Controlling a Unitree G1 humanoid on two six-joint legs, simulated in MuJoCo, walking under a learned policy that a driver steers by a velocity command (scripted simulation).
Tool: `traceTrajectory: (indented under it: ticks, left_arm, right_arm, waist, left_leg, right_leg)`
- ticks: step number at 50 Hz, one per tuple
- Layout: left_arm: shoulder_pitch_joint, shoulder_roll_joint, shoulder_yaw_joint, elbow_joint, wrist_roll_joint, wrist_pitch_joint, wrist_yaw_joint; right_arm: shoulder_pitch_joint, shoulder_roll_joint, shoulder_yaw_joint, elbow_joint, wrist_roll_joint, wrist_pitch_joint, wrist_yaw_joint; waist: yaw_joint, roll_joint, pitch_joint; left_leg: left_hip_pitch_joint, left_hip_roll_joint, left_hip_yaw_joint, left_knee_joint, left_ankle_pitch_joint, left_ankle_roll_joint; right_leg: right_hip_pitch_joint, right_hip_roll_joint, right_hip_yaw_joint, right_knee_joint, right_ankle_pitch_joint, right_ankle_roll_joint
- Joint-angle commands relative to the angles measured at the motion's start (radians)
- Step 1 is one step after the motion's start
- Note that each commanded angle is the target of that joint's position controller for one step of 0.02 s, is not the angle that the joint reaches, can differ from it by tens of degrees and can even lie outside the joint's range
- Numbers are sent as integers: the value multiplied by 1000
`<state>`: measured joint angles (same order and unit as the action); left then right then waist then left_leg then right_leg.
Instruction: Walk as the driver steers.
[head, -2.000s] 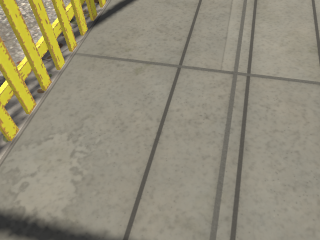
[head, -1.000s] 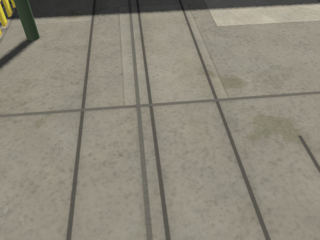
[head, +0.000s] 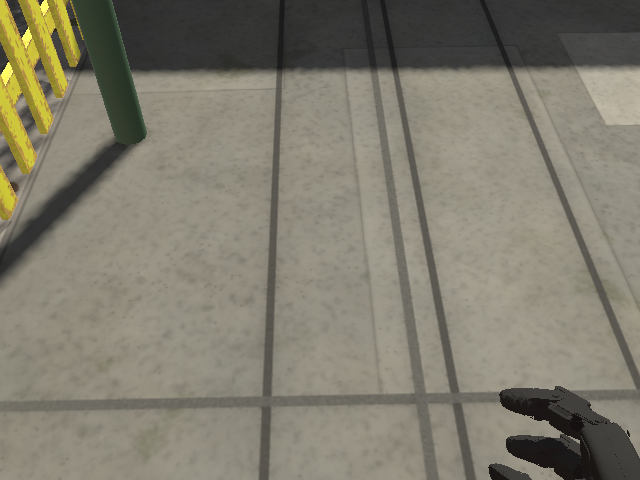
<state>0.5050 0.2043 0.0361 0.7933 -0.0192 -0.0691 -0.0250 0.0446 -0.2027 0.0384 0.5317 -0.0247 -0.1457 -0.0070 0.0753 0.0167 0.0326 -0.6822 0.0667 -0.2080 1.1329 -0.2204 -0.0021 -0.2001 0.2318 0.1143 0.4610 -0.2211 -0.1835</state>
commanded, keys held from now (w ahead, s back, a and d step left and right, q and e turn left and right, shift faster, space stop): w+e+shift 0.20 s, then w+shift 0.08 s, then shift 0.32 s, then q+shift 0.40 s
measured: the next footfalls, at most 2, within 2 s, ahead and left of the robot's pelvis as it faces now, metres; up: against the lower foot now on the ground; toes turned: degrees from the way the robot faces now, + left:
left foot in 0.20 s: +0.40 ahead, +0.18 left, +0.00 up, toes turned -22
right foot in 0.60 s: +0.61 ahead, -0.14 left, +0.00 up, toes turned -20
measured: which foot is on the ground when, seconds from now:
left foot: up 0.00-0.18, down 0.20-0.60, up 0.62-1.00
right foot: down 0.00-0.18, up 0.20-0.58, down 0.60-1.00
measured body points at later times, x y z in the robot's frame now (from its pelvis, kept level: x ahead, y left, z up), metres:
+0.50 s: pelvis +0.40 +0.05 +0.01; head +0.43 +0.03 +0.45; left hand +0.73 +0.15 -0.05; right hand +0.25 -0.20 -0.12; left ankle +0.37 +0.19 -0.73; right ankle +0.52 -0.12 -0.69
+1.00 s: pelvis +0.55 +0.02 +0.00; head +0.58 +0.04 +0.45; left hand +0.76 +0.27 -0.11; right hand +0.62 -0.28 -0.09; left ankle +0.60 +0.13 -0.72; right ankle +0.58 -0.12 -0.73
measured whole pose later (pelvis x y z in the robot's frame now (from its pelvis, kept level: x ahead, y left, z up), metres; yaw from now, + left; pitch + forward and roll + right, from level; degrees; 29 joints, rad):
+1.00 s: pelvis +0.55 +0.02 +0.00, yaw -8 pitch +1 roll -3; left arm 0.09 0.29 0.07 0.75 0.00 0.00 0.03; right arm 0.22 -0.31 -0.06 0.69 0.01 0.06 -0.01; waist -0.01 0.00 0.03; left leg -0.43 0.09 0.03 0.76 -0.28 -0.02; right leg -0.32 -0.07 -0.21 0.49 -0.17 0.00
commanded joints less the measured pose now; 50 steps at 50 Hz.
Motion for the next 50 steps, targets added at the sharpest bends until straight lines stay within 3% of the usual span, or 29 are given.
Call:
traceTrajectory:
  ticks: [1, 3, 6, 8, 9, 10, 11, 12, 13, 14, 15, 16, 18, 19, 21, 23, 26, 29, 30, 31, 32, 33, 34, 35, 37, 39, 44, 48, 50]
  left_arm:
    - [-145, 166, 47, -116, -24, -20, 35]
    - [-106, 174, 51, -92, -31, -8, 40]
    - [-83, 165, 58, -71, -40, 4, 46]
    - [-113, 165, 65, -78, -28, 14, 46]
    - [-156, 162, 62, -98, -10, 16, 37]
    - [-179, 84, 32, -138, 27, 15, 26]
    - [1, -9, -3, -184, -30, -2, 17]
    - [-19, 78, -3, -151, -66, 2, 31]
    - [-136, 137, 6, -154, -39, 6, 32]
    - [-230, 142, 8, -170, -10, 3, 28]
    - [-334, 128, 10, -203, 14, -7, 27]
    - [-352, 117, 12, -221, 6, -8, 21]
    - [-344, 98, 7, -229, -4, 0, 18]
    - [-342, 88, 2, -233, 3, 2, 14]
    - [-379, 78, -12, -246, 21, -8, 0]
    - [-423, 76, -20, -235, 24, -25, -21]
    - [-486, 127, -3, -248, 26, -24, -32]
    - [-333, 191, 32, -195, 45, -21, -18]
    - [-242, 248, 45, -180, 56, -17, -4]
    - [-227, 254, 23, -196, 92, -5, 9]
    - [-176, 175, 13, -187, 68, 5, 1]
    - [-240, 152, 11, -188, 43, 10, -3]
    - [-318, 124, 3, -180, 28, 8, -2]
    - [-367, 111, -3, -175, 29, 8, 1]
    - [-436, 165, 20, -168, 50, 23, 9]
    - [-461, 180, 33, -166, 52, 31, 25]
    - [-495, 190, 47, -144, 40, 44, 63]
    - [-474, 220, 66, -112, 17, 59, 63]
    - [-464, 205, 68, -95, -1, 69, 61]
  right_arm:
    - [-98, -101, -38, -87, -13, 6, -13]
    - [-149, -84, -45, -107, 19, 4, -13]
    - [-143, -148, -84, -103, 64, -3, -10]
    - [-39, -201, -120, -78, 76, -16, -10]
    - [148, -234, -144, -43, 80, -20, -11]
    - [406, -282, -156, -4, 71, -10, -19]
    - [442, -367, -164, 34, 20, -9, 3]
    - [383, -275, -157, 19, 22, -3, 10]
    - [351, -191, -142, 27, 28, 8, 5]
    - [341, -181, -137, 51, 18, 20, 6]
    - [325, -174, -134, 74, 3, 23, 12]
    - [294, -150, -121, 92, -6, 20, 15]
    - [277, -89, -98, 136, 14, 12, 24]
    - [272, -100, -98, 155, 24, 10, 25]
    - [231, -192, -119, 167, 31, 14, 15]
    - [240, -246, -131, 185, 40, 22, 3]
    - [293, -265, -128, 229, 53, 25, -2]
    - [302, -265, -121, 245, 56, 38, -5]
    - [317, -242, -109, 227, 36, 37, -6]
    - [497, -111, -62, 247, 12, 42, 8]
    - [583, -168, -63, 304, 42, 54, 15]
    - [495, -224, -82, 285, 60, 69, 11]
    - [396, -226, -87, 253, 56, 84, -4]
    - [347, -223, -93, 245, 49, 104, -20]
    - [378, -204, -102, 238, 43, 153, -35]
    - [395, -165, -102, 223, 40, 177, -41]
    - [269, -161, -110, 145, 36, 198, -24]
    - [231, -183, -123, 106, 36, 207, 3]
    - [278, -195, -140, 119, 30, 207, 8]
  waist:
    - [-37, -16, 82]
    - [12, -69, 23]
    - [18, -121, -10]
    - [-58, -144, -71]
    - [-167, -143, -191]
    - [-262, -51, -382]
    - [-128, 453, -486]
    - [-159, 398, -363]
    - [-192, 225, -206]
    - [-191, 45, -116]
    - [-184, -26, -18]
    - [-143, 4, 17]
    - [-98, 55, 9]
    - [-80, 55, 8]
    - [-66, 48, 4]
    - [-87, 59, -41]
    - [-89, 79, -55]
    - [9, 59, -143]
    - [34, -9, -216]
    - [-43, -261, -382]
    - [0, -186, -550]
    - [-7, -110, -447]
    - [-31, -61, -328]
    - [-53, -41, -246]
    - [-117, -110, -168]
    - [-135, -133, -154]
    - [-118, -138, -151]
    - [-110, -139, -142]
    - [-132, -86, -135]
  left_leg:
    - [200, -44, 124, -355, 215, -66]
    - [333, -104, 161, -511, 321, -91]
    - [360, -108, 90, -656, 297, -98]
    - [450, -105, 91, -694, 205, -60]
    - [647, -57, 84, -647, 149, -23]
    - [994, 110, -83, -559, -81, 33]
    - [1237, 348, -732, -800, -512, 226]
    - [1150, 358, -845, -859, -769, 232]
    - [1015, 295, -649, -861, -634, 196]
    - [878, 235, -469, -857, -403, 173]
    - [753, 181, -334, -858, -171, 168]
    - [666, 161, -236, -859, 48, 171]
    - [619, 138, -106, -839, 467, 170]
    - [599, 141, -65, -837, 604, 174]
    - [524, 129, 29, -871, 715, 180]
    - [446, 80, 117, -900, 665, 153]
    - [524, 105, 121, -864, 646, 126]
    - [555, 61, 168, -588, 792, 68]
    - [425, 2, 197, -360, 569, 27]
    - [152, -113, 189, 69, -408, -42]
    - [138, -102, 15, 190, -505, -44]
    - [104, -56, 23, 177, -456, -54]
    - [77, -18, 64, 102, -398, -67]
    - [89, 4, 80, 60, -365, -83]
    - [212, 2, 142, 31, -312, -110]
    - [234, 9, 173, 10, -252, -116]
    - [272, 54, 193, -171, -58, -67]
    - [328, 38, 244, -336, -71, -17]
    - [427, -13, 276, -504, -14, 35]
  right_leg:
    - [-316, -167, 285, -275, -29, -113]
    - [-313, -151, 282, -229, -54, -63]
    - [-113, -180, 365, -118, -94, -27]
    - [5, -198, 380, 51, 121, 12]
    - [-8, -181, 330, 268, 257, 49]
    - [-190, -159, 239, 612, 113, 74]
    - [-545, -78, 137, 918, -364, 115]
    - [-692, -203, 92, 1031, -240, 111]
    - [-716, -230, 50, 1038, -148, 111]
    - [-673, -254, 24, 998, -101, 110]
    - [-645, -266, 26, 933, -88, 110]
    - [-595, -284, 41, 883, -91, 117]
    - [-556, -284, 28, 769, -146, 140]
    - [-551, -276, 12, 692, -145, 150]
    - [-471, -268, -43, 461, -19, 166]
    - [-259, -231, -102, 247, 231, 163]
    - [-165, -204, -82, 107, 323, 125]
    - [69, -173, -110, -7, 416, 59]
    - [266, -297, -2, 33, 765, 9]
    - [557, -648, 340, 123, 1317, -196]
    - [581, -691, 422, 128, 1253, -249]
    - [464, -624, 315, 83, 1099, -202]
    - [333, -565, 232, 33, 939, -147]
    - [204, -539, 187, -13, 822, -120]
    - [-48, -513, 96, -113, 654, -105]
    - [-130, -516, 27, -165, 527, -107]
    - [-145, -526, -93, -209, 219, -63]
    - [-68, -561, -146, -155, 166, -13]
    - [-74, -521, -203, -31, 60, 62]
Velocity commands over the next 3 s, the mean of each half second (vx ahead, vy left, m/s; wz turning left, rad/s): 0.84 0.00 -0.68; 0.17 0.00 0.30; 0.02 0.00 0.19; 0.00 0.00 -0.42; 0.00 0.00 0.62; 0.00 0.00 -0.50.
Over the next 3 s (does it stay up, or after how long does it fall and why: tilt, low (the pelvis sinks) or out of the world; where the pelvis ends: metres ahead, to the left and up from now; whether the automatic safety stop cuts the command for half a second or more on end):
stays up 0.67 -0.02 0.01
